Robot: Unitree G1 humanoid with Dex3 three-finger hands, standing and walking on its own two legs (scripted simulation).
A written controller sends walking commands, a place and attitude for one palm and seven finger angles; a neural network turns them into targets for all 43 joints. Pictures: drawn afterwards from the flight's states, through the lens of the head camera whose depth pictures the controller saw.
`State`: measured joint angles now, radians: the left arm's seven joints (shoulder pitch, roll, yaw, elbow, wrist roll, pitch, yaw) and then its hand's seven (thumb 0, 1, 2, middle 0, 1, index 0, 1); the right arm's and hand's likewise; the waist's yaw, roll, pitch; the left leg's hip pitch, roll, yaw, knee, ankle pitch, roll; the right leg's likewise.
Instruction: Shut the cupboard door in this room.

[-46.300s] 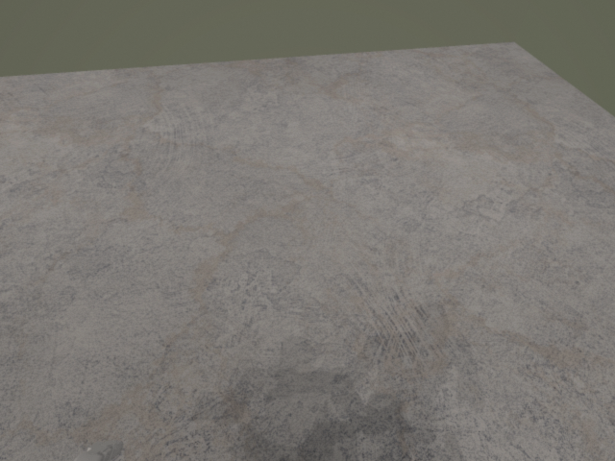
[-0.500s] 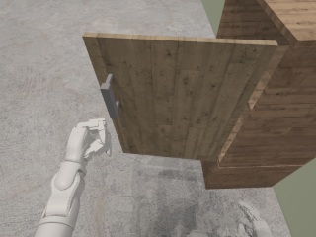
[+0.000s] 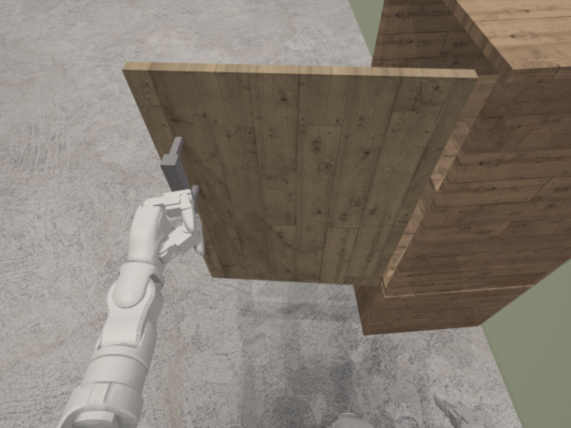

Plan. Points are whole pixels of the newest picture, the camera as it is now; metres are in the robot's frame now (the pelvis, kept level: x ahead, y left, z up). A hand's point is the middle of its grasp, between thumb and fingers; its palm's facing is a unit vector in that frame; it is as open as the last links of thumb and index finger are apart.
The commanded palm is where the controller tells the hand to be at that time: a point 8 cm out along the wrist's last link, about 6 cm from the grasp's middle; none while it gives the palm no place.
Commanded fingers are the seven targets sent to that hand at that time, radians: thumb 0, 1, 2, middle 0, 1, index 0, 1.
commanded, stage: bring the fist close to the handle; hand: left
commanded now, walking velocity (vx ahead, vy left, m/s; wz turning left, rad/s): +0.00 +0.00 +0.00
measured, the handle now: (184, 179) +0.47 +0.17 +0.06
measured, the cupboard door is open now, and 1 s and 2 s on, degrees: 82 75 64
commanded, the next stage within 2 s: push the door shut along its arc in 0.16 s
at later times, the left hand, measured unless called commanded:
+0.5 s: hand (197, 219) +0.39 +0.13 +0.07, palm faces -0.11 -0.99 -0.04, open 3.1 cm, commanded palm +0.38 +0.19 +0.06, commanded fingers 0.00 0.90 0.90 -1.30 -1.50 -1.30 -1.50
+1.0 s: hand (213, 190) +0.44 +0.12 +0.07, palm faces -0.24 -0.97 -0.02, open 3.1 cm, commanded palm +0.45 +0.17 +0.06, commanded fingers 0.00 0.90 0.90 -1.30 -1.50 -1.30 -1.50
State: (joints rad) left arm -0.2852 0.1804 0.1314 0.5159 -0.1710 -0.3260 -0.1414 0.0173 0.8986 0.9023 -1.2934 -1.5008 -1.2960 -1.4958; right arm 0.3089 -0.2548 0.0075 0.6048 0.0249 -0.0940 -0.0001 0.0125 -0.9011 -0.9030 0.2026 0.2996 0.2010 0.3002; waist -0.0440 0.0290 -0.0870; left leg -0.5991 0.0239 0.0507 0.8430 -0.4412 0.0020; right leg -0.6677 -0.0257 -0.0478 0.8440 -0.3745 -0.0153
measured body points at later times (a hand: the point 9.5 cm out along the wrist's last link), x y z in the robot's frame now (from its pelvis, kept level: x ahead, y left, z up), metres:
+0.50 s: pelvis -0.01 +0.00 +0.00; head +0.06 -0.01 +0.44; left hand +0.39 +0.19 +0.07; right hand +0.12 -0.25 -0.11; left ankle -0.02 +0.12 -0.70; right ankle +0.02 -0.11 -0.70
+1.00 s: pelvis -0.02 +0.01 -0.01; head +0.08 +0.01 +0.43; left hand +0.45 +0.17 +0.07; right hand +0.02 -0.26 -0.13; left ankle -0.02 +0.12 -0.70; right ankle +0.02 -0.11 -0.70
